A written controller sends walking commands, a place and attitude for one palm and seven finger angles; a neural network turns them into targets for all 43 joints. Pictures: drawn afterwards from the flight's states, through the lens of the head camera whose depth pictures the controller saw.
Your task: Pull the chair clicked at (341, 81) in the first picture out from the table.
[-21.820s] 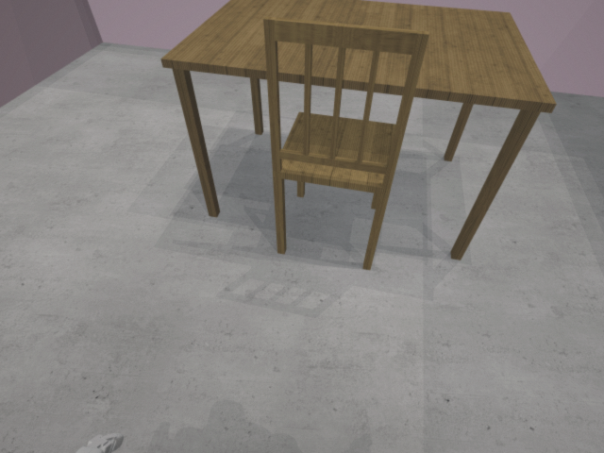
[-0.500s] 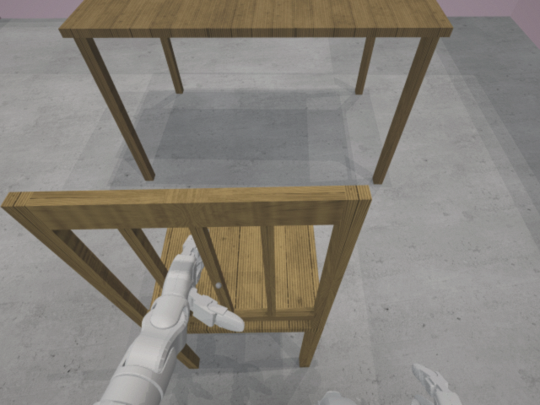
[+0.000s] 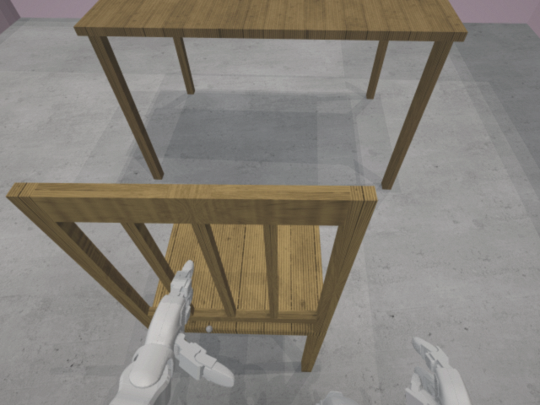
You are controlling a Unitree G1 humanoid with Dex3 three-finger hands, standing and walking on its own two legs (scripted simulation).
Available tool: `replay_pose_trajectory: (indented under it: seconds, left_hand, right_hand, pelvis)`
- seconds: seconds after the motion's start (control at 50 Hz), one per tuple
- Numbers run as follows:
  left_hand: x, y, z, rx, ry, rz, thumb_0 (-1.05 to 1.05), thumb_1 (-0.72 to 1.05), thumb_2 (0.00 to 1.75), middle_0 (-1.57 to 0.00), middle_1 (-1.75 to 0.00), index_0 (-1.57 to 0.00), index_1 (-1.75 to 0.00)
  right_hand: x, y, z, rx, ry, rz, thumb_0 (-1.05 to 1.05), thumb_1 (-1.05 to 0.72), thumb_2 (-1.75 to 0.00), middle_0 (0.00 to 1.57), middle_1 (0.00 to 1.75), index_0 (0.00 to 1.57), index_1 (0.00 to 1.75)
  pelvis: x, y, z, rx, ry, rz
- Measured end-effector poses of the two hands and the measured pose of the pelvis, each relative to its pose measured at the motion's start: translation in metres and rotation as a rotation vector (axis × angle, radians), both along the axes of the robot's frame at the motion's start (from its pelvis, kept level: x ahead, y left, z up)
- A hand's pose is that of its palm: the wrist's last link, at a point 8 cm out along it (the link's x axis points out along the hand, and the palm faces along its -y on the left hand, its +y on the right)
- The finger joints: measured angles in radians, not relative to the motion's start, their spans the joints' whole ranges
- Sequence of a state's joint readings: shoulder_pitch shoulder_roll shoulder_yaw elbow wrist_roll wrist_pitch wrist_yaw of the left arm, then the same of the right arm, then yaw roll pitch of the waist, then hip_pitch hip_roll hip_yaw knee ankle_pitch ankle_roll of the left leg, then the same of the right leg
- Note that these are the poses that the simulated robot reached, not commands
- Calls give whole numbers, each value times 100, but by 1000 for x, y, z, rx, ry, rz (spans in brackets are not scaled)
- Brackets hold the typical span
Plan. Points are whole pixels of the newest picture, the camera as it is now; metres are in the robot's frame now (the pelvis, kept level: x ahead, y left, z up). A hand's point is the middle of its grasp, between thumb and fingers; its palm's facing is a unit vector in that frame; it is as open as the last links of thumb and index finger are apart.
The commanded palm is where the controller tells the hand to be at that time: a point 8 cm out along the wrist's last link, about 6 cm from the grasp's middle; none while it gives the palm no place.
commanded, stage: draw the fingers out of the gap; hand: left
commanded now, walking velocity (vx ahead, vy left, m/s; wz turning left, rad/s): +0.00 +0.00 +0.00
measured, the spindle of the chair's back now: (219, 277) +0.32 +0.09 -0.02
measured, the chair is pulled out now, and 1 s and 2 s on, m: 0.68 0.68 0.68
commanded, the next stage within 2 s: draw the hand back to the body in 0.36 s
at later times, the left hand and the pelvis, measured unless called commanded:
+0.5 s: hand (195, 383) +0.17 +0.11 -0.02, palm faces -0.09 -0.99 -0.12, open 17.5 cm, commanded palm +0.16 +0.16 +0.00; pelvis -0.01 +0.01 -0.01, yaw +1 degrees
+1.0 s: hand (120, 355) +0.18 +0.17 +0.09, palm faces +0.06 -0.99 -0.11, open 17.3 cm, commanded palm +0.14 +0.23 +0.09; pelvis -0.01 +0.01 -0.02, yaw +1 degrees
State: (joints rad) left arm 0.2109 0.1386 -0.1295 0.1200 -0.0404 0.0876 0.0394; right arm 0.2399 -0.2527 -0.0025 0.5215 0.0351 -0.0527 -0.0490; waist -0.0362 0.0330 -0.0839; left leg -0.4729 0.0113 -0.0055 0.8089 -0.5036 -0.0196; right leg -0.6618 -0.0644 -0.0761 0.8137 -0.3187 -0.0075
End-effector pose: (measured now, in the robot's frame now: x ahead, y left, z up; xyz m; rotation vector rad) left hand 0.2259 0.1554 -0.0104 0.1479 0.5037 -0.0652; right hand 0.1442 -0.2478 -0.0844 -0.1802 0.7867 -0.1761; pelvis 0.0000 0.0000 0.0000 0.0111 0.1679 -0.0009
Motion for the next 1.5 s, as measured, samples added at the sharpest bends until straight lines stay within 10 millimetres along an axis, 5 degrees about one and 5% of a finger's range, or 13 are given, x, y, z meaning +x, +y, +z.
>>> replay_pose_trajectory:
  seconds: [0.22,0.52,0.62,0.74,0.88,1.06,1.22,1.5]
  left_hand:
    - [-37,-5,3,-7,13,-8,-1,-54,20,-1,0,0,0]
    - [-73,9,6,-34,18,29,-1,-54,20,0,0,0,0]
    - [-65,16,32,-151,-237,106,-2,-54,20,-1,0,0,0]
    - [-59,35,65,-98,-543,83,-1,-54,20,0,0,0,0]
    - [-73,41,64,-74,-370,18,-2,-55,20,0,0,0,0]
    - [-70,82,117,107,-483,157,-2,-46,24,-2,-2,-2,-2]
    - [-82,100,127,248,-358,280,-1,-23,36,-5,-7,-5,-7]
    - [-69,133,193,405,-555,383,0,26,59,-12,-17,-12,-17]
  right_hand:
    - [22,15,8,12,-108,54,1,-90,-90,20,30,21,30]
    - [14,20,3,-5,-122,48,1,-90,-90,20,30,21,30]
    - [11,22,-5,-13,-130,52,1,-90,-90,20,30,21,30]
    - [12,29,-25,32,-106,59,1,-90,-90,20,30,21,30]
    - [18,39,-24,79,-109,24,2,-90,-90,20,30,21,30]
    - [34,38,2,36,-140,32,2,-90,-90,20,30,21,30]
    - [44,38,21,14,-144,37,2,-90,-90,20,30,20,30]
    - [58,49,35,52,-161,89,2,-90,-90,20,30,21,30]
  pelvis:
    - [-4,2,-7,-1,-5,12]
    - [-8,7,-16,-10,9,21]
    - [-12,8,-24,-12,31,18]
    - [-16,10,-37,-14,54,13]
    - [-13,14,-31,-13,32,5]
    - [-1,13,-12,-25,-17,24]
    - [12,17,8,-26,-101,28]
    - [20,14,27,-22,-190,14]
